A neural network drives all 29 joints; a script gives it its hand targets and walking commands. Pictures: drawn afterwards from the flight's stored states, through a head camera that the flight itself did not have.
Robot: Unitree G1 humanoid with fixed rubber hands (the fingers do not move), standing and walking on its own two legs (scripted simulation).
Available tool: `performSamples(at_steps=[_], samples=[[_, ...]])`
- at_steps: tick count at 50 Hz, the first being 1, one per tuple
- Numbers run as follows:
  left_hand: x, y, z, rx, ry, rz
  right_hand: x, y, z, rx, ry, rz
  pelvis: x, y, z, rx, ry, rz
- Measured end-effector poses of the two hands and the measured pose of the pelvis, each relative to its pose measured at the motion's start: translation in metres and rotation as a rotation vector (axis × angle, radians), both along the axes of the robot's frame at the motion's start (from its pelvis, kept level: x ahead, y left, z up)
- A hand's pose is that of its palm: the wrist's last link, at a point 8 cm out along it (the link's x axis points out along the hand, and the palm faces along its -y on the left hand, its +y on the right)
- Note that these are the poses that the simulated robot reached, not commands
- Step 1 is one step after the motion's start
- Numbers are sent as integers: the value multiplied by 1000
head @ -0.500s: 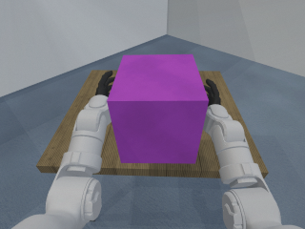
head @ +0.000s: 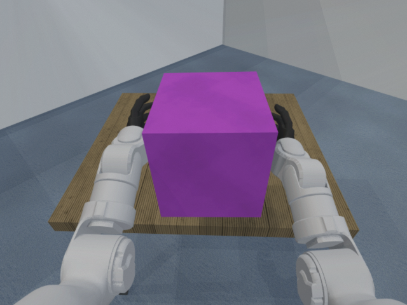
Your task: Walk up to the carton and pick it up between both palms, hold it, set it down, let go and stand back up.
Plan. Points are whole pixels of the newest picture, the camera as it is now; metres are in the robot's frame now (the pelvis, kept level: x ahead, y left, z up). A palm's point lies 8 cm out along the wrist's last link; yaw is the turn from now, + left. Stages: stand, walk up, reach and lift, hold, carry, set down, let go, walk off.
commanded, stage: hold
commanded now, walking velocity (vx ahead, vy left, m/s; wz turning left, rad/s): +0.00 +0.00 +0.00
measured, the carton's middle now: (210, 142) +0.38 +0.00 +0.16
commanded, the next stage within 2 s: none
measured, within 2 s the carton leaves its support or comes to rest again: neither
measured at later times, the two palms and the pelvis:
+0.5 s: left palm (137, 131) +0.38 +0.14 +0.19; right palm (282, 143) +0.37 -0.14 +0.16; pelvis +0.00 +0.00 +0.00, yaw +0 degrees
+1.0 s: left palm (137, 131) +0.38 +0.14 +0.19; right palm (283, 142) +0.37 -0.14 +0.17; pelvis +0.00 +0.00 +0.00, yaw +0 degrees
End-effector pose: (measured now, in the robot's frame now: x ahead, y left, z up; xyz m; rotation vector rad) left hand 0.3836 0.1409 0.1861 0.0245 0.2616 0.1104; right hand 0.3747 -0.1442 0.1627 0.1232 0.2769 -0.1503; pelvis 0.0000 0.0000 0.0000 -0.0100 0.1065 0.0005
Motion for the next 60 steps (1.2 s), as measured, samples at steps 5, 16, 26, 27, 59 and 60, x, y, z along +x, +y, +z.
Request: performSamples(at_steps=[5,16,26,27,59,60], samples=[[0,0,2,-1,-8,-1,0,0,2,1,-8,-2,0,0,0,0,0,0],[-1,0,2,0,-2,-1,-1,0,2,0,-2,-1,0,0,0,0,-1,0],[-1,0,2,0,0,-1,-1,0,1,0,-1,-1,0,0,0,0,-1,0],[-1,0,2,0,0,-1,-1,0,1,0,-1,-1,0,0,0,0,-1,0],[-1,0,2,0,0,-3,-2,0,3,0,-3,-2,0,0,0,0,-1,0],[-1,0,2,0,0,-3,-2,0,3,0,-3,-2,0,0,0,0,-1,0]])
